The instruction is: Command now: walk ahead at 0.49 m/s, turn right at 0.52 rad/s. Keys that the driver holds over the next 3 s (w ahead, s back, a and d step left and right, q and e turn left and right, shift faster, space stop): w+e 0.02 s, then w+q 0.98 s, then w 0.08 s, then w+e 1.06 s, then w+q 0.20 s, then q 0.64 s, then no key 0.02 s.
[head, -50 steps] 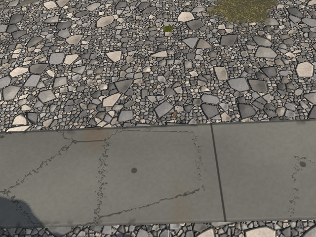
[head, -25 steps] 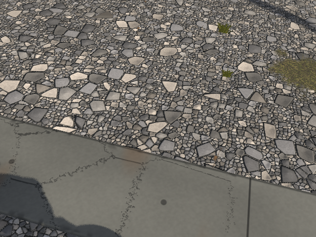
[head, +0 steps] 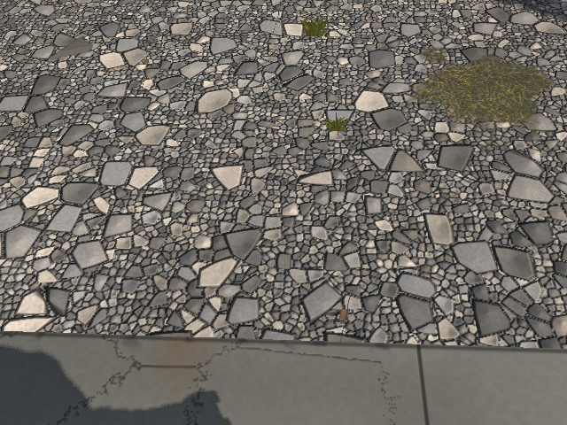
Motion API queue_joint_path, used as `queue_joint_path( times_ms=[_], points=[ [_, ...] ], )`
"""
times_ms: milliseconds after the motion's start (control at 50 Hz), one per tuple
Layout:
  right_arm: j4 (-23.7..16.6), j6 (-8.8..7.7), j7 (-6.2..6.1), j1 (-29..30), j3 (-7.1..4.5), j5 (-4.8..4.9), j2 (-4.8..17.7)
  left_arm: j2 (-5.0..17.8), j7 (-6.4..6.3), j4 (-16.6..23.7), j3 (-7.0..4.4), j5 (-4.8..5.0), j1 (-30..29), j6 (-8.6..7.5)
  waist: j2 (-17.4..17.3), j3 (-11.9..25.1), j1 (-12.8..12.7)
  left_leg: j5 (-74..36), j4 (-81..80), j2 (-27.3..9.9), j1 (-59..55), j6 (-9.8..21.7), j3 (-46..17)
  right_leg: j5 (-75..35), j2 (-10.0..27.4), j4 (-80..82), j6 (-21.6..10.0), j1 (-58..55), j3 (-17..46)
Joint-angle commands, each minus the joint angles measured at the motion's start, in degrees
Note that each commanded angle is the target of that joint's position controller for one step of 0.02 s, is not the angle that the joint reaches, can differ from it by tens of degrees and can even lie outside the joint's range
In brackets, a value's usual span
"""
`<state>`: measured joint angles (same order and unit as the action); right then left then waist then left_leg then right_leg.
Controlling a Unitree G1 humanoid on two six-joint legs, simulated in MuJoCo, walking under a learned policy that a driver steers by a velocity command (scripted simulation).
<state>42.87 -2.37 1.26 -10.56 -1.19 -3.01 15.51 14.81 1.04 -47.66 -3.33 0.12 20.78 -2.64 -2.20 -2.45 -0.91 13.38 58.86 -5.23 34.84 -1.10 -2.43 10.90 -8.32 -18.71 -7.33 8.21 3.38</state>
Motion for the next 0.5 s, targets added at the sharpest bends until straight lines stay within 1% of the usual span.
queue_joint_path(
  times_ms=[20,40,80,120,140,160,180,200,220,240,260,280,300,320,340,360,380,400,420,460,500],
  points=[
    [-4.73,0.19,0.15,4.27,-0.84,0.02,4.05,9.01,-0.52,2.36,-2.28,0.24,2.65,-0.89,4.56,-0.81,-0.33,-6.58,-7.18,0.75,4.06,-1.92,2.57,-18.45,13.39,8.09,-6.88,0.22,12.79],
    [-4.88,0.1,0.35,5.42,-0.59,0.16,3.53,8.64,-0.55,1.97,-2.14,0.28,3.21,-0.92,4.92,-0.5,-0.74,-9.56,-10.85,1.05,3.78,-1.82,3.12,-20.24,12.81,7.9,-5.86,-1.0,11.23],
    [-5.23,-0.25,0.77,8.41,-0.07,0.53,2.61,7.65,-0.7,0.9,-1.74,0.26,5.33,-1.24,5.55,-0.15,-2.52,-14.87,-17.11,1.61,1.98,-0.91,4.42,-25.1,12.53,7.58,-3.83,-3.24,8.99],
    [-6.05,-0.48,0.89,12.07,0.2,1.14,2.45,7.48,-0.92,0.13,-1.43,-0.07,6.92,-1.6,5.48,-0.56,-4.15,-17.67,-21.5,2.25,0.86,0.62,5.69,-27.47,13.55,8.07,-2.7,-5.84,8.24],
    [-6.42,-0.58,0.9,13.4,0.24,1.39,2.62,7.58,-1.05,-0.21,-1.3,-0.34,7.35,-1.73,5.5,-0.95,-4.55,-17.94,-23.21,2.5,0.43,1.57,5.85,-28.01,14.48,8.33,-2.55,-7.42,8.18],
    [-6.67,-0.67,0.94,13.96,0.16,1.54,3.05,7.93,-1.2,-0.52,-1.25,-0.68,7.36,-1.82,5.67,-1.27,-4.4,-17.25,-24.81,2.72,-0.06,2.7,5.58,-28.64,15.62,8.28,-2.45,-9.35,8.13],
    [-6.62,-0.75,0.96,13.57,-0.05,1.58,3.73,8.32,-1.43,-0.8,-1.23,-1.06,6.88,-1.87,5.75,-1.47,-3.64,-15.44,-26.22,3.17,-0.93,3.94,5.33,-30.55,16.8,7.74,-2.22,-11.28,7.65],
    [-6.07,-0.83,0.93,11.93,-0.33,1.57,4.43,8.73,-1.7,-0.93,-1.22,-1.35,5.88,-1.88,5.9,-1.17,-2.42,-12.8,-27.4,4.11,-3.21,5.22,5.43,-35.43,17.54,6.18,-1.73,-12.8,6.59],
    [-4.92,-0.87,0.7,8.71,-0.73,1.61,5.24,9.22,-2.0,-1.0,-1.23,-1.61,4.87,-1.91,6.29,0.16,-0.73,-9.74,-28.03,5.74,-7.24,6.41,5.8,-43.77,17.8,2.87,-0.97,-14.06,5.34],
    [-3.17,-0.92,0.25,3.66,-1.28,1.72,6.31,9.81,-2.17,-1.25,-1.29,-2.06,4.34,-1.79,6.53,2.76,1.44,-6.42,-28.27,7.82,-12.47,7.6,6.34,-52.19,17.65,-3.35,-0.32,-15.38,4.03],
    [-0.47,-1.16,-0.29,-4.25,-1.84,1.66,7.13,10.17,-2.14,-1.41,-1.3,-2.36,3.74,-1.48,5.52,6.62,4.98,-5.76,-30.9,9.63,-20.49,8.98,7.09,-55.77,16.42,-13.58,0.39,-14.99,1.97],
    [1.57,-1.51,-0.91,-12.93,-2.53,0.86,8.82,9.52,-2.17,-0.83,-0.89,-2.17,3.49,-1.49,3.7,11.49,8.77,-4.88,-31.49,4.61,-33.43,11.55,1.46,-45.97,15.25,-26.91,1.0,-7.09,0.35],
    [1.85,-1.44,-1.37,-18.61,-4.56,-0.16,15.73,5.01,-1.69,1.08,0.16,-0.33,8.85,-1.67,-8.33,19.1,7.0,-1.33,-31.79,-11.42,-50.28,20.31,-25.57,-18.5,7.2,-50.8,4.35,11.77,-3.81],
    [2.64,-0.51,-0.48,-15.65,-4.38,2.24,12.94,7.42,-1.48,0.98,-0.24,-1.57,7.92,-1.92,-9.2,18.96,5.45,-3.58,-40.87,-15.45,-51.97,23.82,-43.84,17.23,1.38,-58.85,4.68,24.2,-2.04],
    [1.87,-0.3,-0.08,-10.32,-4.05,3.34,10.88,8.4,-1.37,2.4,-0.23,-2.6,2.28,-2.14,-3.07,9.62,3.82,1.5,-41.74,-13.28,-44.64,22.48,-36.65,12.8,5.89,-59.57,4.16,29.03,1.78],
    [1.3,-0.27,0.07,-7.22,-3.6,3.07,8.38,8.22,-1.01,3.43,0.14,-2.49,-1.8,-2.67,0.78,5.07,3.45,-0.94,-43.24,-11.26,-37.43,21.07,-29.78,8.83,8.36,-56.34,4.24,28.89,1.41],
    [1.63,-0.35,-0.09,-6.45,-3.23,2.61,7.08,7.63,-0.74,3.99,0.28,-2.43,-3.47,-2.59,2.28,1.8,2.17,-5.44,-44.56,-8.53,-31.61,19.39,-25.33,7.8,9.99,-52.59,4.47,27.32,1.05],
    [2.39,-0.55,-0.29,-6.43,-2.94,2.65,6.41,7.29,-0.63,4.54,0.42,-2.9,-3.55,-1.79,2.08,0.48,0.51,-9.5,-45.46,-6.05,-27.38,17.99,-22.01,7.78,11.09,-49.41,5.25,25.15,0.9],
    [2.73,-0.88,-0.34,-6.53,-2.92,2.69,6.57,6.41,-0.47,4.32,0.73,-3.16,-2.45,-0.88,1.06,1.07,-0.54,-12.07,-46.02,-4.47,-25.38,17.34,-19.73,7.75,11.6,-46.89,6.08,23.01,0.42],
    [3.46,-1.36,-0.35,-8.16,-3.38,2.93,7.67,5.38,-0.24,4.86,1.17,-3.25,-2.96,0.17,0.06,1.63,-0.77,-15.11,-47.09,-2.74,-23.34,17.76,-17.12,6.89,11.91,-42.9,7.6,22.54,-1.07],
    [3.95,-1.29,-0.54,-9.61,-3.78,3.04,8.66,5.02,-0.18,6.56,1.43,-3.06,-7.47,0.47,-0.15,0.25,0.04,-13.64,-48.86,-1.48,-21.9,17.6,-16.0,2.74,12.53,-37.43,9.09,24.67,-2.16]
  ],
)
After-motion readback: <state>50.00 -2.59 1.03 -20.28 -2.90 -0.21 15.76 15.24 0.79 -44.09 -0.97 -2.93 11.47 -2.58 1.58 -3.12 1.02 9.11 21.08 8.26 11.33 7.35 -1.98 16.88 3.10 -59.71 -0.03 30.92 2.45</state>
